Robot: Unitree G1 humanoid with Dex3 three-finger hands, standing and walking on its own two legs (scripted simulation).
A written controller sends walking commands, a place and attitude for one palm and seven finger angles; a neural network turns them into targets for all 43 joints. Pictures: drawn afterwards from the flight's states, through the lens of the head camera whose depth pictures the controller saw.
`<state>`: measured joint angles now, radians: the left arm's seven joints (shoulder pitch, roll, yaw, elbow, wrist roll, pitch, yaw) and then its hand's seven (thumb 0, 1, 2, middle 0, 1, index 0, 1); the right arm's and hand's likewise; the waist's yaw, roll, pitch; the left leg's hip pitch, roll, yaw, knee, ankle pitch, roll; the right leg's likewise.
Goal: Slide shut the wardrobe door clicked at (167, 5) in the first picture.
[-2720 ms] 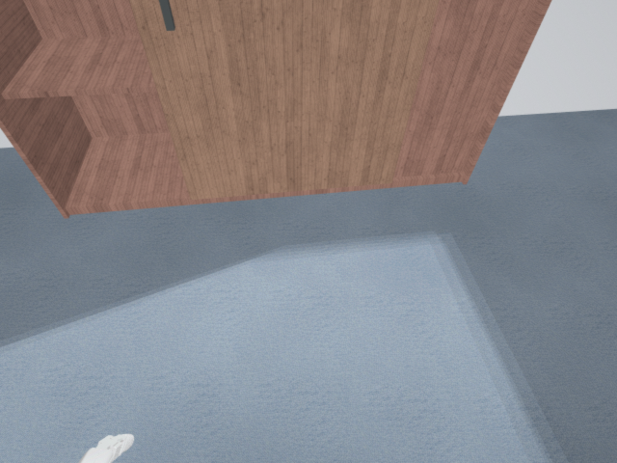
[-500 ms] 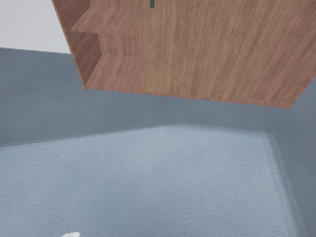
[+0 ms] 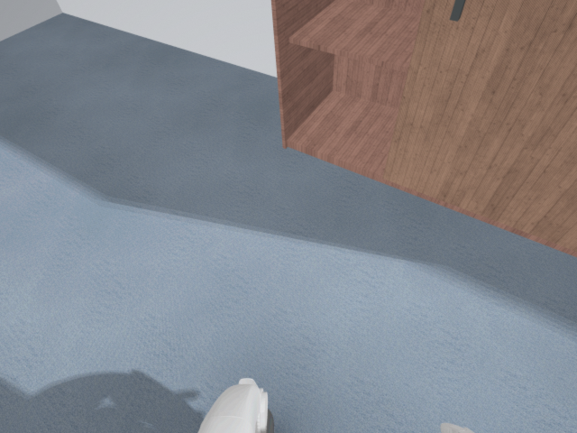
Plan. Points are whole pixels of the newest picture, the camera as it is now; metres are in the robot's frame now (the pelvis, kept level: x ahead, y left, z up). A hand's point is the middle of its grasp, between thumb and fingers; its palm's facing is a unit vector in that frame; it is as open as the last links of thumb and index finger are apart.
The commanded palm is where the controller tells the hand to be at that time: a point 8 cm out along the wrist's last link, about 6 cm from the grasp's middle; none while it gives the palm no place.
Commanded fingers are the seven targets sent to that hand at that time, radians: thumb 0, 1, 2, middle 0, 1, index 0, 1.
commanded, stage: walk to a spot facing it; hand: right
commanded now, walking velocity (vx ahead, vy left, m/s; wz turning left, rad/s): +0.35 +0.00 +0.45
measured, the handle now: out of the picture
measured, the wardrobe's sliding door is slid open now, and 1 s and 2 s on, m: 0.53 0.53 0.53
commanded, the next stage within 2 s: turn to face it in 1.10 s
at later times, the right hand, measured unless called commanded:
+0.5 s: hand (409, 365) +0.27 -0.17 -0.17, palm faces -0.10 +0.97 -0.22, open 7.2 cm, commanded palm none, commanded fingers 0.00 -0.90 -0.90 0.20 0.30 0.20 0.30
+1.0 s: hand (380, 241) +0.52 -0.13 -0.17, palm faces -0.33 +0.93 -0.14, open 7.4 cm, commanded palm none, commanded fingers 0.00 -0.90 -0.90 0.20 0.30 0.20 0.30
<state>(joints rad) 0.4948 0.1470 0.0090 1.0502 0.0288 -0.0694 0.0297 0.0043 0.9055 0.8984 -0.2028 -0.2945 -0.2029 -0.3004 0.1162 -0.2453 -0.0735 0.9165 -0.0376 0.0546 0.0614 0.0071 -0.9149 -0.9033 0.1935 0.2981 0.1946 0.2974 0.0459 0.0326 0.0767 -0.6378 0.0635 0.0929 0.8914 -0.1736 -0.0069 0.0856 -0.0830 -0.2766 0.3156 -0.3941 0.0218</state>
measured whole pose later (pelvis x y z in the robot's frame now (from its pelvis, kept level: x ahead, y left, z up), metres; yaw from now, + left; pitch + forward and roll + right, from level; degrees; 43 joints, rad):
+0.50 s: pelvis +0.21 +0.03 +0.00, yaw +10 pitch +0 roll +2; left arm 0.18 0.17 0.05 0.96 0.03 -0.02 -0.02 0.00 0.91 0.90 -0.20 -0.29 -0.20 -0.30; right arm 0.31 -0.21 -0.05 1.02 -0.02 -0.06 0.00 -0.01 -0.93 -0.90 0.20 0.30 0.20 0.30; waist -0.02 -0.02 0.00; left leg -0.12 -0.08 0.05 0.40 -0.28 0.07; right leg -0.55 -0.15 -0.07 0.80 -0.20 0.05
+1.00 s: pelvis +0.41 +0.02 +0.01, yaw +24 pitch -1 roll +0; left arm 0.41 0.15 0.04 1.07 0.02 -0.07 0.02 0.00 0.93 0.90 -0.20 -0.29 -0.20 -0.30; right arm 0.24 -0.18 -0.10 1.01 -0.04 0.04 0.04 0.00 -0.91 -0.90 0.20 0.30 0.20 0.30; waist 0.00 0.03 0.04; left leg -0.65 0.12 0.08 1.00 -0.11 -0.02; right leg 0.01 -0.07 -0.36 0.35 -0.33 -0.01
